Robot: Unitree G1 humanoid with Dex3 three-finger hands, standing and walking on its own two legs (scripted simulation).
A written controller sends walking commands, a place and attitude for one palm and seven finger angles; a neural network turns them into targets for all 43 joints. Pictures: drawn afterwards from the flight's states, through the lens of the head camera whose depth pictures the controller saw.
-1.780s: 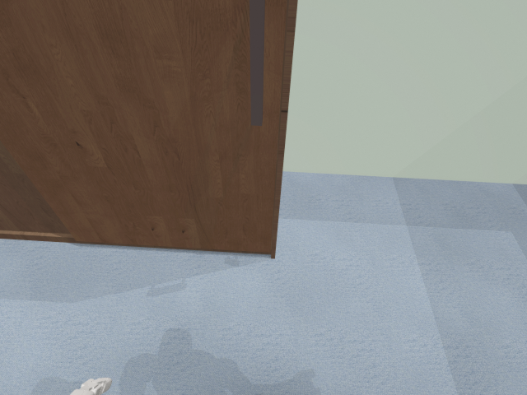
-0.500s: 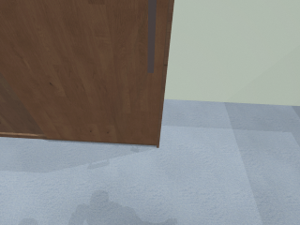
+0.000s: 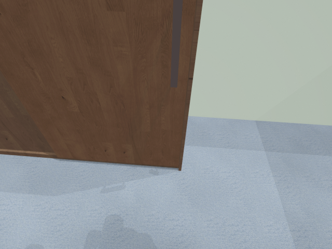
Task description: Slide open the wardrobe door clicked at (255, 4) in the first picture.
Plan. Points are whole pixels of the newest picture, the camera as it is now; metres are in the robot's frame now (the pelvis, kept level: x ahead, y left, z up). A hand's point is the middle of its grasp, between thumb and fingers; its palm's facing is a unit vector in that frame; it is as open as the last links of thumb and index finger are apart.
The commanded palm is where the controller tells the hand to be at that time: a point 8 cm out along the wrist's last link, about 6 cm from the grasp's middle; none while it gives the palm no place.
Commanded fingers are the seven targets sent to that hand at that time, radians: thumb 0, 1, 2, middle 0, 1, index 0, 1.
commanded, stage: take the last steps up to it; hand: right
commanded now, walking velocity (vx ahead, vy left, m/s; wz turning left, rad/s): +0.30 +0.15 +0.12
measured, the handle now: (176, 43) +0.75 +0.01 +0.16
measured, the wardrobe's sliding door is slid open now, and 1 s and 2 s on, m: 0.00 0.00 0.00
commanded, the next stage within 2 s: come to a stop and stand still in 0.66 s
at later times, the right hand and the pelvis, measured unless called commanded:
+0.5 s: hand out of the picture +0.03 -0.10 -0.19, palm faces +0.06 +0.99 -0.08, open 7.4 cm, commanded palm none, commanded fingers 0.00 -0.90 -0.90 0.20 0.30 0.20 0.30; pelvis +0.15 +0.03 -0.02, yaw +2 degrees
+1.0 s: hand (195, 183) +0.38 -0.08 -0.17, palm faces -0.06 +0.97 -0.22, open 7.4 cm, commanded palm none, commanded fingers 0.00 -0.90 -0.90 0.20 0.30 0.20 0.30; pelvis +0.27 +0.09 -0.01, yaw +2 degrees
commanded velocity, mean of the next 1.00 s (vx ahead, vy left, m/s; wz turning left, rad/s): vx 0.11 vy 0.05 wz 0.02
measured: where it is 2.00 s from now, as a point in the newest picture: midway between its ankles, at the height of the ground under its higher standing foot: outside the picture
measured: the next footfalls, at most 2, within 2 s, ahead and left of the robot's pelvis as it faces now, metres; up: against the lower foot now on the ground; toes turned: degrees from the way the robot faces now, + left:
right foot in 0.50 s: +0.28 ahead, -0.07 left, +0.00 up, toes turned -6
left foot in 0.90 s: +0.36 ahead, +0.23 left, +0.00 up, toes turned +9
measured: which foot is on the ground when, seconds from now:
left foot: down 0.00-0.50, up 0.52-0.88, down 0.90-1.00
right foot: down 0.00-0.12, up 0.14-0.48, down 0.50-0.90, up 0.92-1.00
